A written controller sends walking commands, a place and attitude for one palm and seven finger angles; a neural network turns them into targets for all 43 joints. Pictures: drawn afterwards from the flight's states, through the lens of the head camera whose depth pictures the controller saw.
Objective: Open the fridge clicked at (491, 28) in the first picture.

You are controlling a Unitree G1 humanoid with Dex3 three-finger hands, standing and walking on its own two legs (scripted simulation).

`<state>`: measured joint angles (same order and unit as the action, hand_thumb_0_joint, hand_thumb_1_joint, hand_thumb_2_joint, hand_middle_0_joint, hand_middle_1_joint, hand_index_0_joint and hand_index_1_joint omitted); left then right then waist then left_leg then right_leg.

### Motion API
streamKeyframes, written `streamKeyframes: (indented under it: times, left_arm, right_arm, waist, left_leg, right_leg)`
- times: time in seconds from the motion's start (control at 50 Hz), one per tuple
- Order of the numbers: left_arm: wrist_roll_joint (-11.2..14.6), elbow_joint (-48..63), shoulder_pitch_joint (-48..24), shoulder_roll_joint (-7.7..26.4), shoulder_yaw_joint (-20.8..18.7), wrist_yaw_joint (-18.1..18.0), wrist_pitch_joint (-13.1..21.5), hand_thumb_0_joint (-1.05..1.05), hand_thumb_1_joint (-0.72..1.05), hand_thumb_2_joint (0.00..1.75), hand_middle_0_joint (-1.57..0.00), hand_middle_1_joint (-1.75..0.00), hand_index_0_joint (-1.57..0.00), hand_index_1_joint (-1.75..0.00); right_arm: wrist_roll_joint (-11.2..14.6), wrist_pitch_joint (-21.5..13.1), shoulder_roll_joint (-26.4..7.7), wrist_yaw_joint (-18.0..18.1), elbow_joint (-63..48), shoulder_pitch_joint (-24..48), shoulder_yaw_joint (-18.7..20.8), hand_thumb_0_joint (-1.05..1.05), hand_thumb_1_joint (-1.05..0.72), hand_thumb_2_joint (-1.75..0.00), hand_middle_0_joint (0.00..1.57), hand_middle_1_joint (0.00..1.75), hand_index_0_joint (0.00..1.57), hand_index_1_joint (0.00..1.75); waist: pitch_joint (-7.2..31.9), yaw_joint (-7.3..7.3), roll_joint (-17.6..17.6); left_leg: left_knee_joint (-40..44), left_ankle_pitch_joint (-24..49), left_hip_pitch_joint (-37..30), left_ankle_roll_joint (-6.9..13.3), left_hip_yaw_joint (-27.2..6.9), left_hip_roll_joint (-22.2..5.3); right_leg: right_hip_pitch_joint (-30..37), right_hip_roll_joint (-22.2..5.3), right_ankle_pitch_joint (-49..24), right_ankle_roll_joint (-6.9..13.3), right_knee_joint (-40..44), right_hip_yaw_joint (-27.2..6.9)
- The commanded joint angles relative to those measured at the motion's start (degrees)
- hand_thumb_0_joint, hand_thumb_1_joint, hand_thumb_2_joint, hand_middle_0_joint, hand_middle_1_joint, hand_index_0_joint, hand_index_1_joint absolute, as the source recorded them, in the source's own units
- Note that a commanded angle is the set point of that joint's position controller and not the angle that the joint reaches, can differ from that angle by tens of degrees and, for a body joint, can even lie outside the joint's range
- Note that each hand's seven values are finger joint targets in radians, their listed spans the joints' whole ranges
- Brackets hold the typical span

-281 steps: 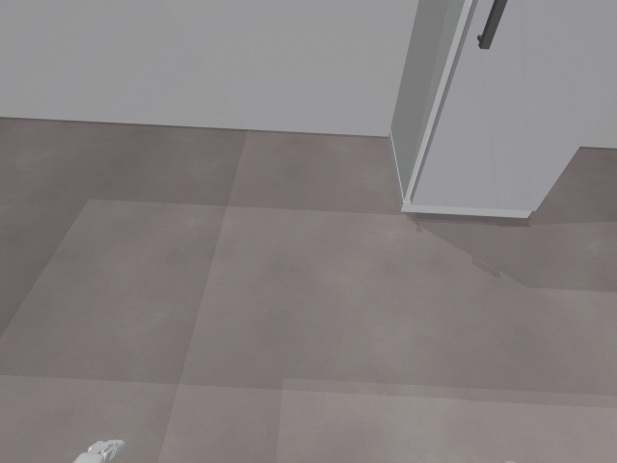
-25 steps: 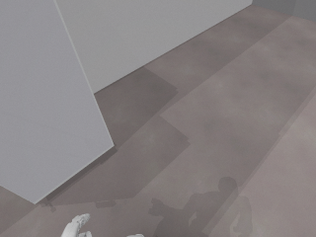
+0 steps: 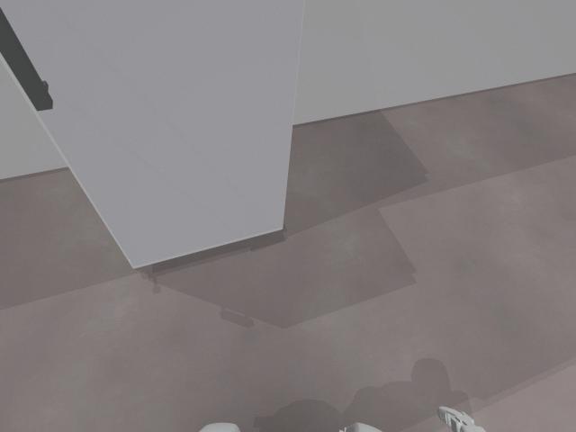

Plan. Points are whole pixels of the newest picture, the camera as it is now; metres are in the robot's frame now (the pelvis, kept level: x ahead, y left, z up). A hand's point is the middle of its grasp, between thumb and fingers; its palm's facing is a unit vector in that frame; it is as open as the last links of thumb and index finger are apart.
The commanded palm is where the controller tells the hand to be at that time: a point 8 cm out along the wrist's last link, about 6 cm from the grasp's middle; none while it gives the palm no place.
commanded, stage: turn to face it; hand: left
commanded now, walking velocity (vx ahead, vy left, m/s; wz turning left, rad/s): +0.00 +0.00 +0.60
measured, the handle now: out of the picture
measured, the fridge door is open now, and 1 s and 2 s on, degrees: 0 0 0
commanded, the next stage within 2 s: take the last steps up to it in 0.60 s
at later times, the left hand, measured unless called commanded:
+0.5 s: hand out of the picture +0.04 +0.17 -0.12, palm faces +0.28 -0.91 -0.31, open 7.4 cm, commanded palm none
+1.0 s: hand out of the picture -0.15 +0.18 -0.17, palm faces +0.48 -0.85 -0.20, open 7.4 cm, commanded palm none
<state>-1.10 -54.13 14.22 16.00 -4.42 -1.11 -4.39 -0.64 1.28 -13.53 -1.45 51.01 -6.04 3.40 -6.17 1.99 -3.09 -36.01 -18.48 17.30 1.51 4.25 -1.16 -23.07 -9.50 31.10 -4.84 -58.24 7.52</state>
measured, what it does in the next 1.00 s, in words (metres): steps on the spot, turning left: right foot, then left foot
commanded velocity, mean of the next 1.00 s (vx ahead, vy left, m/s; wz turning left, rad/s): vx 0.10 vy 0.01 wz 0.32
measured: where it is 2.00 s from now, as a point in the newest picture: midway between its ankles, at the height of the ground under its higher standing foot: (242, 410)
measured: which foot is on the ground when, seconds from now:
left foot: down 0.00-0.36, up 0.38-0.82, down 0.84-1.00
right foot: up 0.00-0.34, down 0.36-0.84, up 0.86-1.00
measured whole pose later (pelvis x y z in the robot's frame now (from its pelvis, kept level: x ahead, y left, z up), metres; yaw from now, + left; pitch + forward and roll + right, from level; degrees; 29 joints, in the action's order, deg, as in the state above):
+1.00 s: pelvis -0.05 +0.00 +0.02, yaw +26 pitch -2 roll -2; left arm -1.9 -60.7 18.3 14.5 -3.5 0.5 -2.7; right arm -0.9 -0.9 -9.6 0.4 56.7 -14.0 1.0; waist -1.4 2.1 -2.7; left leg -24.1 -17.1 5.6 3.0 3.4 0.4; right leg -26.6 -5.4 19.6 -2.0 -59.8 4.5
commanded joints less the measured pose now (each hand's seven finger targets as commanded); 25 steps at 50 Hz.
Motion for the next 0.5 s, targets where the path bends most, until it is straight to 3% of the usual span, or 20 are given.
streamKeyframes:
  times: [0.0, 0.06, 0.16, 0.2, 0.26, 0.3, 0.32, 0.34, 0.36, 0.38, 0.4, 0.42, 0.44, 0.46, 0.48]
  left_arm:
    - [0.31, 6.72, -4.64, 3.95, -1.26, 0.47, 2.52, 0.0, 0.9, 0.9, -0.2, -0.3, -0.2, -0.3]
    - [0.31, 6.07, -3.3, 3.78, -1.18, 0.62, 2.52, 0.0, 0.9, 0.9, -0.2, -0.3, -0.2, -0.3]
    - [0.44, 7.9, -6.75, 3.57, -0.87, 0.07, 2.41, 0.0, 0.9, 0.9, -0.2, -0.3, -0.2, -0.3]
    - [0.59, 8.65, -7.24, 2.83, -0.64, -0.04, 2.6, 0.0, 0.9, 0.9, -0.2, -0.3, -0.2, -0.3]
    - [0.91, 8.7, -5.19, 2.63, -0.33, -0.28, 3.15, 0.0, 0.9, 0.9, -0.2, -0.3, -0.2, -0.3]
    - [1.1, 7.73, -0.91, 3.12, -0.6, -0.51, 3.79, 0.0, 0.9, 0.9, -0.2, -0.3, -0.2, -0.3]
    - [0.74, 7.29, 1.36, 5.13, -1.01, -0.75, 4.44, 0.0, 0.9, 0.9, -0.2, -0.3, -0.2, -0.3]
    - [-0.4, 7.46, 1.85, 11.04, -2.1, -1.22, 5.02, 0.0, 0.9, 0.9, -0.2, -0.3, -0.2, -0.3]
    - [-0.19, 8.35, 0.95, 12.88, -2.09, -1.23, 4.7, 0.0, 0.9, 0.9, -0.2, -0.3, -0.2, -0.3]
    - [-0.01, 8.71, -1.25, 10.12, -1.64, -1.4, 4.64, 0.0, 0.9, 0.9, -0.2, -0.3, -0.2, -0.3]
    - [0.09, 9.2, -5.11, 7.82, -1.29, -1.44, 4.72, 0.0, 0.9, 0.9, -0.2, -0.3, -0.2, -0.3]
    - [0.19, 9.54, -7.05, 6.51, -0.59, -1.16, 4.64, 0.0, 0.9, 0.9, -0.2, -0.3, -0.2, -0.3]
    - [0.28, 9.6, -7.78, 5.15, -0.11, -0.93, 4.82, 0.0, 0.9, 0.9, -0.2, -0.3, -0.2, -0.3]
    - [0.25, 9.34, -7.43, 4.44, 0.0, -0.96, 5.03, 0.0, 0.9, 0.9, -0.2, -0.3, -0.2, -0.3]
    - [0.2, 8.89, -5.83, 4.29, 0.03, -0.98, 5.22, 0.0, 0.9, 0.9, -0.2, -0.3, -0.2, -0.3]
  right_arm:
    - [-0.62, -0.4, -11.43, 1.84, -2.83, -3.06, 2.61, 0.0, -0.9, -0.9, 0.2, 0.3, 0.2, 0.3]
    - [-0.44, -0.65, -11.16, 1.82, -3.17, -2.97, 2.49, 0.0, -0.9, -0.9, 0.2, 0.3, 0.2, 0.3]
    - [-0.77, -0.05, -11.65, 1.53, -3.02, -5.11, 3.03, 0.0, -0.9, -0.9, 0.2, 0.3, 0.2, 0.3]
    - [-0.91, 0.12, -11.76, 1.49, -2.96, -5.14, 3.33, 0.0, -0.9, -0.9, 0.2, 0.3, 0.2, 0.3]
    - [-0.97, 0.42, -11.55, 1.42, -3.44, -4.16, 3.4, 0.0, -0.9, -0.9, 0.2, 0.3, 0.2, 0.3]
    - [-0.58, 0.51, -10.84, 1.32, -3.99, -2.73, 3.45, 0.0, -0.9, -0.9, 0.2, 0.3, 0.2, 0.3]
    - [-0.14, 0.44, -8.93, 1.13, -4.23, -2.9, 3.28, 0.0, -0.9, -0.9, 0.2, 0.3, 0.2, 0.3]
    - [0.42, 0.42, -4.47, 0.88, -5.06, -4.45, 2.59, 0.0, -0.9, -0.9, 0.2, 0.3, 0.2, 0.3]
    - [-0.16, 0.67, -6.14, 1.08, -5.77, -3.65, 2.95, 0.0, -0.9, -0.9, 0.2, 0.3, 0.2, 0.3]
    - [-0.53, 1.38, -7.3, 0.98, -4.92, -3.08, 3.32, 0.0, -0.9, -0.9, 0.2, 0.3, 0.2, 0.3]
    - [-0.73, 1.97, -6.73, 0.69, -3.33, -4.27, 3.39, 0.0, -0.9, -0.9, 0.2, 0.3, 0.2, 0.3]
    - [-0.87, 2.33, -6.47, 0.4, -1.86, -5.29, 3.42, 0.0, -0.9, -0.9, 0.2, 0.3, 0.2, 0.3]
    - [-0.95, 2.42, -6.04, 0.11, -1.02, -6.61, 3.24, 0.0, -0.9, -0.9, 0.2, 0.3, 0.2, 0.3]
    - [-0.82, 2.3, -5.49, -0.01, -0.4, -8.08, 3.06, 0.0, -0.9, -0.9, 0.2, 0.3, 0.2, 0.3]
    - [-0.83, 2.3, -5.25, -0.01, -0.1, -7.54, 2.81, 0.0, -0.9, -0.9, 0.2, 0.3, 0.2, 0.3]
  waist:
    - [7.67, -3.4, 14.39]
    - [8.74, -2.89, 11.65]
    - [7.94, -4.18, 11.76]
    - [8.14, -4.26, 12.61]
    - [9.16, -3.31, 13.73]
    - [10.82, -1.03, 11.64]
    - [12.0, 0.2, 6.0]
    - [11.99, 0.28, -11.91]
    - [11.28, 0.51, -13.3]
    - [8.53, -0.42, -7.32]
    - [5.8, -2.29, -8.87]
    - [3.66, -3.26, -5.84]
    - [2.98, -3.96, -6.31]
    - [3.95, -4.25, -6.35]
    - [4.1, -3.45, -7.28]
  left_leg:
    - [15.11, 31.7, -9.08, 6.69, -15.19, -13.15]
    - [15.76, 29.73, -9.45, 6.52, -15.01, -11.11]
    - [16.75, 22.61, -8.95, 8.33, -21.34, -11.7]
    - [15.88, 23.0, -8.51, 8.5, -22.83, -11.3]
    - [13.07, 27.75, -5.67, 7.91, -24.76, -10.04]
    - [9.33, 24.98, -0.96, 5.54, -24.1, -7.81]
    - [4.57, 17.29, 4.44, 2.37, -21.57, -4.46]
    - [-8.53, -3.99, 16.05, -2.93, -10.63, 4.26]
    - [-20.71, -16.06, 16.02, -4.0, -8.73, 4.84]
    - [-28.47, -13.3, 14.89, -3.49, -10.95, 2.84]
    - [-32.13, -9.83, 15.03, -3.57, -10.89, 1.84]
    - [-35.21, -5.88, 14.67, -4.06, -9.45, 1.41]
    - [-36.24, -2.89, 14.76, -4.54, -8.26, 0.93]
    - [-35.75, -1.51, 15.13, -4.98, -7.51, 0.82]
    - [-35.01, -0.83, 14.83, -5.38, -6.91, 0.42]
  right_leg:
    - [-8.95, 1.43, -6.04, -0.49, -8.67, -6.26]
    - [-6.82, 2.96, -8.3, -0.95, -4.76, -6.22]
    - [-5.4, 4.5, -6.64, -1.1, 3.12, -7.22]
    - [-3.32, 5.52, -5.79, -0.75, 7.66, -7.05]
    - [3.9, 7.72, -6.7, 0.05, 17.68, -6.46]
    - [13.32, 8.06, -15.67, 0.5, 29.62, -5.84]
    - [20.8, 4.11, -20.18, 1.29, 38.13, -9.07]
    - [27.4, -11.88, -22.77, 6.66, 42.87, -24.91]
    - [19.93, -20.2, -31.05, 12.56, 42.52, -29.2]
    - [13.73, -17.44, -27.18, 13.77, 42.59, -24.37]
    - [10.29, -13.8, -22.89, 12.38, 43.35, -20.88]
    - [8.75, -10.46, -21.49, 10.93, 42.75, -16.77]
    - [8.77, -8.15, -23.05, 9.97, 41.93, -12.64]
    - [10.86, -7.24, -26.59, 9.46, 41.14, -10.09]
    - [11.92, -7.03, -28.58, 9.62, 40.82, -9.19]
